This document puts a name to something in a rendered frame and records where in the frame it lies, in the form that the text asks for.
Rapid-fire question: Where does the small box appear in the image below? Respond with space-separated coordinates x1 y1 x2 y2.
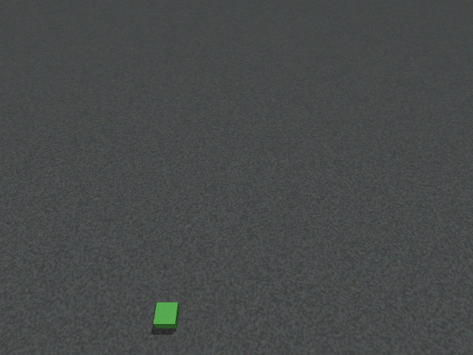
153 302 180 328

